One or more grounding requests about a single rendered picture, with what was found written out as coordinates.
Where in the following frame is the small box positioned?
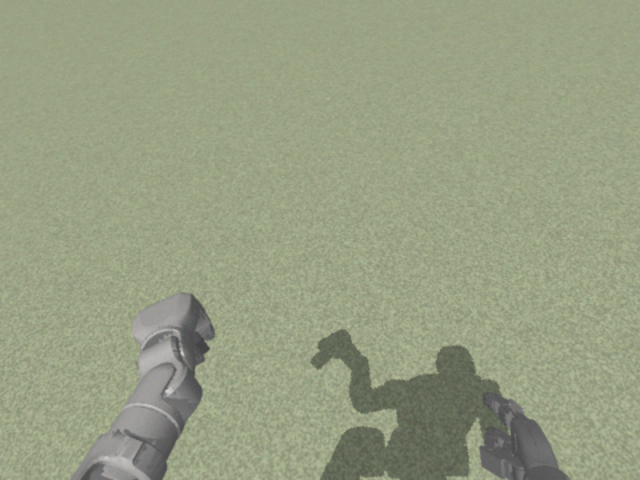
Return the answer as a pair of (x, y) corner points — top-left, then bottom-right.
(135, 331), (210, 370)

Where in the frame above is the left robot arm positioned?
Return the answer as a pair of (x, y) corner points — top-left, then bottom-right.
(70, 326), (202, 480)

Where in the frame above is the right robot hand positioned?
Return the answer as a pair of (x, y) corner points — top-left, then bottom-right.
(479, 392), (559, 480)

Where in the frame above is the left robot hand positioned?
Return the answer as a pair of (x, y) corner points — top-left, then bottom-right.
(131, 292), (215, 365)

